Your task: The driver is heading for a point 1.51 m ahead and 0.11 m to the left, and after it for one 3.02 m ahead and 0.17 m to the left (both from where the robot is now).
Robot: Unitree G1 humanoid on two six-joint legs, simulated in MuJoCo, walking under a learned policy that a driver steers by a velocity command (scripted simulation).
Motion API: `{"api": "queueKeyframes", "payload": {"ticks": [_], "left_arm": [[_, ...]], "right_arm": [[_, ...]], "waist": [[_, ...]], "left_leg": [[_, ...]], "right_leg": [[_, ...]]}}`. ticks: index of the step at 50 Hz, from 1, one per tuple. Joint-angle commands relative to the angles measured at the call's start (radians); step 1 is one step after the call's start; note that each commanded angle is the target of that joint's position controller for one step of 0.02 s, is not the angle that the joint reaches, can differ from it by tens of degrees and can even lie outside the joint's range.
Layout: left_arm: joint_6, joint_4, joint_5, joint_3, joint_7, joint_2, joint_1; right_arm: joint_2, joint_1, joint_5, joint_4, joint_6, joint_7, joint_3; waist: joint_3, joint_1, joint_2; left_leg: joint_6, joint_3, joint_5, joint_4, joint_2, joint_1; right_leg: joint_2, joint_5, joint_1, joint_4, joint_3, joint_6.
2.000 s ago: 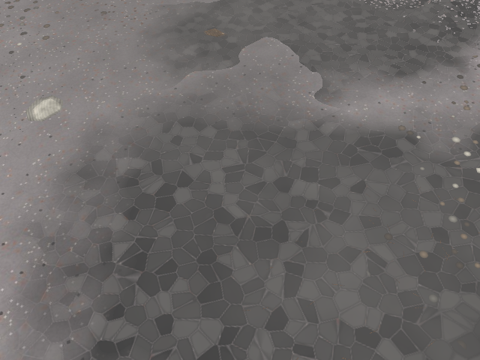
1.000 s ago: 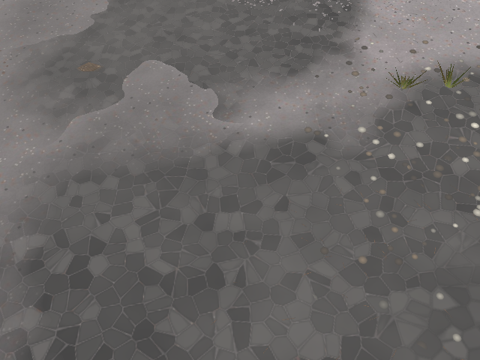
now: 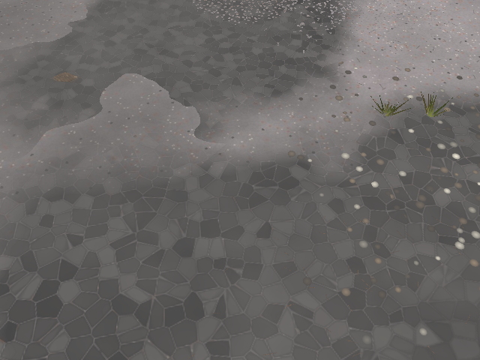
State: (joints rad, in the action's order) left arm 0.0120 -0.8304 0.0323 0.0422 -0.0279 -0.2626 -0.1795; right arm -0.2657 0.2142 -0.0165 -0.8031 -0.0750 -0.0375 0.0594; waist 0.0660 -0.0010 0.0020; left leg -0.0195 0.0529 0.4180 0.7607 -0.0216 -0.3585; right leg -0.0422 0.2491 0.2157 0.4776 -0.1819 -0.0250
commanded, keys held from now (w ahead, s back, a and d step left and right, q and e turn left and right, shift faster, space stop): w+q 0.46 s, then w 0.10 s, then w+e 0.44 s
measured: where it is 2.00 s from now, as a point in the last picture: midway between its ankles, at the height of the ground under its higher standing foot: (214, 200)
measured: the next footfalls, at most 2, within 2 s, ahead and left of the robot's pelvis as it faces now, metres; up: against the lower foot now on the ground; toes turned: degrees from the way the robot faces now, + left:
left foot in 0.06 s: +0.04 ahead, +0.10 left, +0.00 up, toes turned +5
right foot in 0.56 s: +0.40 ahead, -0.02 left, +0.00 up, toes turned +20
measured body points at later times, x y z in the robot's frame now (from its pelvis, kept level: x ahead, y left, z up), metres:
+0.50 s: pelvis +0.18 +0.03 +0.00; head +0.21 +0.06 +0.45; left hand +0.32 +0.32 -0.10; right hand +0.21 -0.25 -0.12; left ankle +0.00 +0.09 -0.74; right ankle +0.34 -0.05 -0.71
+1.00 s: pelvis +0.45 +0.11 +0.00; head +0.48 +0.12 +0.45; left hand +0.33 +0.34 -0.14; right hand +0.73 -0.05 -0.08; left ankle +0.55 +0.24 -0.72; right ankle +0.36 -0.03 -0.74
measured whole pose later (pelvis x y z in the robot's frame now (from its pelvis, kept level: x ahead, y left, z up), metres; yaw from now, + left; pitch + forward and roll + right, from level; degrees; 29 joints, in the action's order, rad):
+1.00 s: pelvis +0.45 +0.11 +0.00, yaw +11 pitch +2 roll -1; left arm -0.06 -0.93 0.01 0.05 0.01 -0.24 -0.47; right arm -0.23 0.00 -0.03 -0.71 0.06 -0.03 -0.01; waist 0.04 0.11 -0.02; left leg 0.01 -0.02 0.12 0.54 -0.01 -0.50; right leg 0.09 0.35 0.02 0.34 0.13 -0.05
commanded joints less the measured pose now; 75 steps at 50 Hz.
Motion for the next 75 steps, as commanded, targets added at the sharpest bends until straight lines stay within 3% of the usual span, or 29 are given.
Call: {"api": "queueKeyframes", "payload": {"ticks": [1,2,3,4,5,6,7,9,11,22,25,27,28,29,30,32,34,37,45,50,51,52,53,54,55,57,67,72,75], "left_arm": [[-0.007,0.068,-0.002,0.051,0.011,-0.188,0.037],[-0.002,0.072,-0.001,0.049,0.013,-0.167,0.047],[0.003,0.083,0.006,0.036,0.022,-0.111,0.053],[0.005,0.153,0.005,0.008,0.03,-0.025,0.111],[-0.005,0.175,0.021,0.022,0.031,-0.095,0.183],[-0.017,0.164,-0.001,0.033,0.041,-0.134,0.158],[-0.031,0.132,-0.009,0.036,0.052,-0.143,0.104],[-0.038,0.082,0.019,0.036,0.06,-0.132,0.042],[-0.033,0.081,0.019,0.032,0.063,-0.109,0.044],[-0.049,0.188,-0.002,0.008,0.071,-0.086,0.3],[-0.062,0.176,-0.008,0.011,0.062,-0.107,0.199],[-0.075,0.107,-0.007,0.031,0.039,-0.145,-0.025],[-0.086,0.084,0.008,0.046,0.023,-0.196,-0.173],[-0.086,0.074,0.032,0.062,0.013,-0.288,-0.284],[-0.074,0.043,0.009,0.069,0.022,-0.297,-0.258],[-0.076,0.07,-0.013,0.038,0.035,-0.137,-0.087],[-0.086,0.05,-0.011,0.02,0.038,-0.094,-0.076],[-0.106,0.004,-0.025,0.021,0.045,-0.101,-0.149],[-0.091,-0.041,-0.027,0.04,0.036,-0.14,-0.258],[-0.081,-0.028,-0.025,0.054,0.029,-0.173,-0.231],[-0.086,-0.021,-0.03,0.051,0.034,-0.152,-0.23],[-0.092,0.021,-0.035,0.033,0.036,-0.083,-0.222],[-0.083,0.049,-0.055,0.026,0.032,-0.038,-0.318],[-0.062,0.015,-0.023,0.039,0.025,-0.111,-0.305],[-0.056,0.014,-0.014,0.043,0.036,-0.109,-0.243],[-0.044,0.019,-0.005,0.041,0.053,-0.079,-0.195],[-0.012,0.131,0.002,0.017,0.103,-0.033,0.084],[-0.018,0.19,0.008,0.002,0.115,-0.034,0.22],[-0.018,0.185,0.015,0.012,0.101,-0.058,0.166]], "right_arm": [[-0.08,0.045,-0.002,0.065,0.015,-0.02,0.019],[-0.091,0.121,-0.004,0.031,0.024,-0.02,0.026],[-0.137,0.23,-0.009,-0.008,0.038,-0.009,0.041],[-0.258,0.275,-0.004,0.019,0.052,0.001,0.062],[-0.232,0.238,-0.013,0.028,0.051,0.018,0.057],[-0.2,0.172,-0.008,0.037,0.05,0.032,0.046],[-0.175,0.123,0.001,0.047,0.058,0.035,0.038],[-0.149,0.103,0.007,0.054,0.085,0.036,0.032],[-0.145,0.159,0.014,0.033,0.109,0.028,0.032],[-0.171,0.31,0.002,-0.022,0.126,0.045,0.043],[-0.185,0.246,0.002,-0.012,0.132,0.051,0.045],[-0.189,0.216,0.005,-0.019,0.141,0.045,0.042],[-0.153,0.224,0.009,-0.015,0.147,0.038,0.032],[-0.043,0.296,0.029,0.01,0.153,0.034,0.008],[-0.086,0.348,0.014,-0.001,0.151,0.033,0.013],[-0.117,0.192,-0.015,0.0,0.146,0.023,0.012],[-0.103,0.129,-0.033,0.021,0.141,0.012,0.007],[-0.071,0.106,-0.042,0.033,0.13,0.003,-0.008],[-0.045,-0.221,-0.017,0.141,0.131,-0.002,-0.044],[-0.1,-0.091,-0.013,0.111,0.153,0.026,-0.021],[-0.147,0.025,-0.026,0.081,0.167,0.04,-0.003],[-0.228,0.194,-0.048,0.078,0.171,0.058,0.015],[-0.29,0.166,-0.046,0.075,0.152,0.058,0.032],[-0.195,0.109,-0.029,0.083,0.142,0.054,0.019],[-0.111,0.048,-0.021,0.095,0.145,0.049,-0.002],[-0.069,0.026,-0.021,0.081,0.158,0.047,-0.013],[-0.08,0.132,-0.003,-0.005,0.185,0.042,0.0],[-0.123,0.202,-0.003,-0.047,0.171,0.052,0.012],[-0.163,0.217,-0.006,-0.067,0.149,0.063,0.019]], "waist": [[-0.082,-0.026,0.118],[-0.072,-0.057,0.058],[-0.045,-0.096,-0.142],[-0.013,-0.12,-0.383],[0.072,-0.121,-0.227],[0.098,-0.062,-0.172],[0.094,-0.022,-0.138],[0.028,-0.01,-0.104],[-0.016,-0.014,-0.072],[0.026,-0.1,-0.109],[-0.004,-0.037,-0.121],[-0.106,0.067,-0.073],[-0.215,0.128,-0.004],[-0.34,0.111,0.204],[-0.321,0.062,0.283],[-0.075,0.023,0.043],[-0.042,-0.008,0.073],[-0.069,-0.021,0.088],[-0.025,0.049,0.077],[-0.083,-0.031,0.057],[-0.157,-0.079,-0.001],[-0.312,-0.141,-0.127],[-0.334,-0.07,-0.318],[-0.217,-0.045,-0.165],[-0.116,-0.033,-0.071],[-0.056,-0.009,-0.089],[-0.005,-0.016,-0.082],[0.025,-0.05,-0.079],[-0.03,-0.012,-0.107]], "left_leg": [[-0.051,0.05,-0.03,-0.153,0.027,0.186],[-0.074,0.043,-0.009,-0.216,0.056,0.307],[-0.116,-0.153,0.18,-0.399,-0.04,0.381],[-0.241,-0.717,0.546,-0.628,-0.337,0.397],[-0.29,-0.783,0.537,-0.714,-0.343,0.278],[-0.268,-0.679,0.471,-0.695,-0.302,0.233],[-0.229,-0.572,0.309,-0.682,-0.237,0.235],[-0.196,-0.425,0.013,-0.647,-0.149,0.294],[-0.2,-0.386,-0.156,-0.614,-0.133,0.351],[-0.216,-0.418,-0.491,-0.509,-0.128,0.374],[-0.163,-0.422,-0.633,-0.462,-0.14,0.31],[-0.117,-0.355,-0.857,-0.225,-0.076,0.265],[-0.094,-0.3,-0.713,0.022,-0.01,0.159],[-0.055,-0.208,-0.176,0.34,0.126,-0.084],[-0.06,-0.222,0.082,0.465,0.17,-0.214],[-0.071,-0.192,-0.075,0.475,0.052,-0.254],[-0.053,-0.144,-0.12,0.377,-0.007,-0.214],[-0.014,-0.097,-0.117,0.307,-0.017,-0.201],[0.053,-0.034,-0.344,-0.108,0.007,-0.136],[0.007,-0.05,-0.283,-0.287,0.05,0.157],[-0.025,-0.109,-0.256,-0.323,-0.014,0.333],[-0.077,-0.359,-0.037,-0.364,-0.273,0.537],[-0.166,-0.755,0.105,-0.508,-0.446,0.613],[-0.178,-0.742,0.186,-0.512,-0.415,0.5],[-0.159,-0.586,0.107,-0.521,-0.356,0.395],[-0.125,-0.352,-0.17,-0.555,-0.274,0.284],[-0.116,0.029,-0.558,-0.604,-0.206,0.3],[-0.096,0.114,-0.673,-0.566,-0.237,0.385],[-0.078,0.171,-1.096,-0.371,-0.247,0.458]], "right_leg": [[-0.262,0.313,0.099,-0.182,0.201,-0.129],[-0.227,0.417,0.198,-0.101,0.162,-0.093],[-0.142,0.466,0.321,0.163,0.048,-0.038],[0.047,0.462,0.592,0.487,0.004,0.024],[0.028,0.324,0.624,0.559,0.183,0.019],[-0.007,0.193,0.589,0.553,0.204,0.018],[-0.023,0.092,0.542,0.52,0.206,0.024],[-0.019,-0.019,0.478,0.512,0.19,0.035],[-0.01,-0.06,0.484,0.506,0.186,0.043],[0.029,-0.127,0.479,0.18,0.173,0.073],[0.051,-0.118,0.252,0.093,0.164,0.023],[0.091,-0.104,-0.061,0.01,0.138,-0.022],[-0.036,0.011,-0.277,-0.019,0.266,-0.059],[-0.304,0.287,-0.495,-0.112,0.711,-0.143],[-0.361,0.322,-0.447,-0.268,1.05,-0.21],[-0.267,0.246,-0.204,-0.253,0.757,-0.206],[-0.171,-0.036,-0.11,-0.264,0.58,-0.183],[-0.133,-0.327,-0.104,-0.26,0.494,-0.212],[-0.087,-0.382,-0.05,-0.265,0.435,-0.181],[-0.077,-0.469,-0.044,-0.052,0.484,-0.117],[-0.013,-0.427,0.018,0.134,0.439,-0.094],[0.051,-0.144,0.134,0.414,0.35,-0.073],[0.159,0.315,0.392,0.614,0.252,-0.059],[0.071,0.253,0.455,0.717,0.266,-0.066],[0.038,0.158,0.45,0.714,0.272,-0.065],[-0.007,0.085,0.405,0.668,0.256,-0.044],[-0.023,-0.199,0.487,0.425,0.175,0.0],[0.002,-0.175,0.403,0.196,0.078,-0.056],[0.088,-0.026,0.269,0.145,0.021,-0.118]]}}
Velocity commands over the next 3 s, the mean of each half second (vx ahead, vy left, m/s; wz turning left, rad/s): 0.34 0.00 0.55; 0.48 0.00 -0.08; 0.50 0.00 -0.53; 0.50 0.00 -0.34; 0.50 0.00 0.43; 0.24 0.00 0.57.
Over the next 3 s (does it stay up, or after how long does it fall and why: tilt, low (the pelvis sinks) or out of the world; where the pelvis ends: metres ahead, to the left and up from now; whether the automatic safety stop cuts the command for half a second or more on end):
stays up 1.41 0.01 0.01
